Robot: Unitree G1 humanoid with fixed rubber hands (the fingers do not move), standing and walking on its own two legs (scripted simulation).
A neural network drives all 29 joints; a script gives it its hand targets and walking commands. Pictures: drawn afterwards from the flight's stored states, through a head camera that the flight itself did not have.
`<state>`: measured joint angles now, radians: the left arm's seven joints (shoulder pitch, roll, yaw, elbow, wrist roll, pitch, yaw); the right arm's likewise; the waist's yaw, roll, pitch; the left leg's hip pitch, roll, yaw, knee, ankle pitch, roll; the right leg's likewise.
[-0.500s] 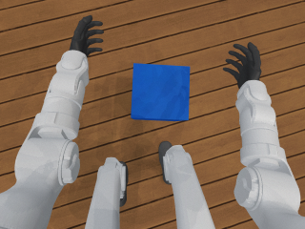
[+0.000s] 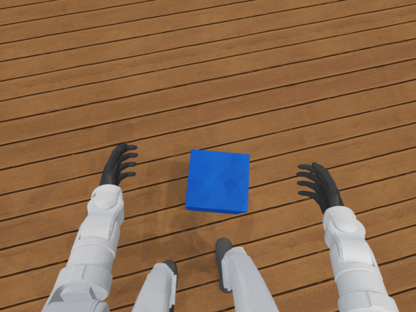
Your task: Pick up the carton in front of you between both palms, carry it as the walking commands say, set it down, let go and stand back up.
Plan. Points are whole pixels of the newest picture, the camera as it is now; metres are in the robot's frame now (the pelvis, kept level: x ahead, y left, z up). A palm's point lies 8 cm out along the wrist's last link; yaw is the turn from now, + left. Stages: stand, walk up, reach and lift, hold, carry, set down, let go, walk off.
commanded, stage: let go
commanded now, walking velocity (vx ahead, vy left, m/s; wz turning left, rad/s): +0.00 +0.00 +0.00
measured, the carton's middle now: (216, 184) +0.42 -0.08 -0.59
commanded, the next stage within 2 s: stand in 0.94 s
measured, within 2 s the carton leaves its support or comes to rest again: neither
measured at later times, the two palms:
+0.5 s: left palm (28, 260) +0.24 +0.25 -0.01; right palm (341, 265) +0.20 -0.21 -0.01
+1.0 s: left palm (23, 275) +0.22 +0.26 -0.01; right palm (356, 264) +0.20 -0.24 -0.01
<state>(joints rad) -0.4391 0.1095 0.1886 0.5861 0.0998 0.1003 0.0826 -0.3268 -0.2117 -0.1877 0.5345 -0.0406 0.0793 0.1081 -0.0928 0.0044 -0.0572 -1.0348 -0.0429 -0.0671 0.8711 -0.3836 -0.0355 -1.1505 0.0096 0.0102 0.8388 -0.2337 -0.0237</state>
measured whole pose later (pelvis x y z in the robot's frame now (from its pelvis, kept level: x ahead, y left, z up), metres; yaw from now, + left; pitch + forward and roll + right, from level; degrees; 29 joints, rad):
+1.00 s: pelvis +0.05 +0.03 +0.06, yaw -3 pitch -2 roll -1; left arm 0.20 0.21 0.03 0.56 0.01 0.06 0.00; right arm 0.22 -0.26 -0.05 0.47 -0.01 0.13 0.02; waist -0.01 0.03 0.04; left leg -0.10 -0.01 -0.05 0.51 -0.37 0.01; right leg -0.23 0.03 0.04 0.50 -0.24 0.00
